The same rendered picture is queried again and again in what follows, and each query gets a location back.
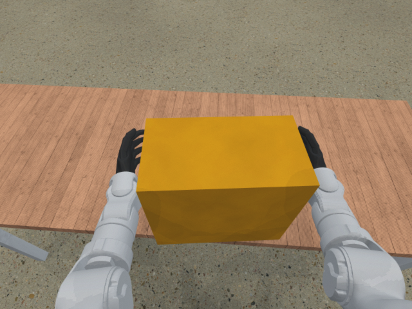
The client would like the left robot upper arm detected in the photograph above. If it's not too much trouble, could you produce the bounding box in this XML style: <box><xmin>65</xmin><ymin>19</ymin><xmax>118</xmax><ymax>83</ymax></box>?
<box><xmin>56</xmin><ymin>266</ymin><xmax>134</xmax><ymax>309</ymax></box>

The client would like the robot left forearm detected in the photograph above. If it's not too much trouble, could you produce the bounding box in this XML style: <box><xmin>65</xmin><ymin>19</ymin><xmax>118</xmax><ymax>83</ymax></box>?
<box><xmin>55</xmin><ymin>171</ymin><xmax>142</xmax><ymax>309</ymax></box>

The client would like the left robot hand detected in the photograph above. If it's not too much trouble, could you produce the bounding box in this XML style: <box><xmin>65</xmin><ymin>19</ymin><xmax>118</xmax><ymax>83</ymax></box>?
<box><xmin>116</xmin><ymin>128</ymin><xmax>145</xmax><ymax>174</ymax></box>

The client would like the right robot upper arm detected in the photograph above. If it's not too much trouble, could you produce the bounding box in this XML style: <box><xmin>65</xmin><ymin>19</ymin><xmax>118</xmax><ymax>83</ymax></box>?
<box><xmin>322</xmin><ymin>246</ymin><xmax>412</xmax><ymax>309</ymax></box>

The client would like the table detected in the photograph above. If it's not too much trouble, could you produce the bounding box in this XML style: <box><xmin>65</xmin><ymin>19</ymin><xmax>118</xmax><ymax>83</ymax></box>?
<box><xmin>0</xmin><ymin>84</ymin><xmax>412</xmax><ymax>271</ymax></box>

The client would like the right robot hand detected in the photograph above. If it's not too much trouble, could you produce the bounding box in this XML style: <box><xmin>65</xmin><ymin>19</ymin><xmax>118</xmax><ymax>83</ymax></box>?
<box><xmin>298</xmin><ymin>126</ymin><xmax>326</xmax><ymax>169</ymax></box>

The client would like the carton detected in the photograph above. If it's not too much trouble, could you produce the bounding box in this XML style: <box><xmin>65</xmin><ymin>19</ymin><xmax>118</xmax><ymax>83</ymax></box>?
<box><xmin>136</xmin><ymin>115</ymin><xmax>320</xmax><ymax>245</ymax></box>

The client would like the robot right forearm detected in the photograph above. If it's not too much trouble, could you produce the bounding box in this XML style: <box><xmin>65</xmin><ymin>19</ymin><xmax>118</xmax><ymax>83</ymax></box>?
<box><xmin>308</xmin><ymin>167</ymin><xmax>406</xmax><ymax>300</ymax></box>

